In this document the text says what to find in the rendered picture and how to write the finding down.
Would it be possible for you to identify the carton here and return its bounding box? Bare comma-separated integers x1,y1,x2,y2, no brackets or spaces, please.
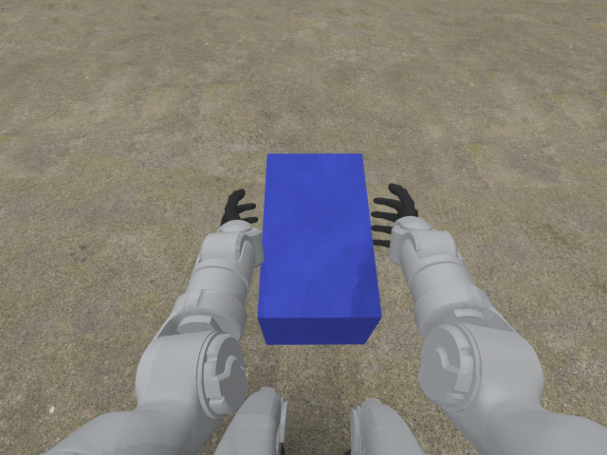
257,154,382,345

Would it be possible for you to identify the robot right thigh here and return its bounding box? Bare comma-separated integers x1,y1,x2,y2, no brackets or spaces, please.
350,404,425,455

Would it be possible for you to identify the right robot hand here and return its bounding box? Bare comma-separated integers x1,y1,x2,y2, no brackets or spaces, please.
371,183,418,248

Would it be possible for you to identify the robot left upper arm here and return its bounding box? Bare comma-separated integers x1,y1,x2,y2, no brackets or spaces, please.
40,330,248,455

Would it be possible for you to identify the robot right upper arm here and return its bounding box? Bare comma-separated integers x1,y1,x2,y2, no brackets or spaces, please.
417,321,607,455

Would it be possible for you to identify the left robot hand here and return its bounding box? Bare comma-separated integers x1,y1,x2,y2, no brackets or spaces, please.
221,189,258,226

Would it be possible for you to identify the robot thigh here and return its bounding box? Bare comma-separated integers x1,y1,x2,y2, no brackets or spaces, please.
350,404,425,455
213,391,288,455

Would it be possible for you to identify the robot right forearm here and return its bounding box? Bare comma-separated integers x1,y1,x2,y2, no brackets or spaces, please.
389,216,543,371

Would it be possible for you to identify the robot left thigh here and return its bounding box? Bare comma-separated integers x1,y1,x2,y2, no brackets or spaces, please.
213,391,288,455

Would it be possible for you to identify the robot left forearm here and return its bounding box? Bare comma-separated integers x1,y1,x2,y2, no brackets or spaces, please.
135,220,264,401

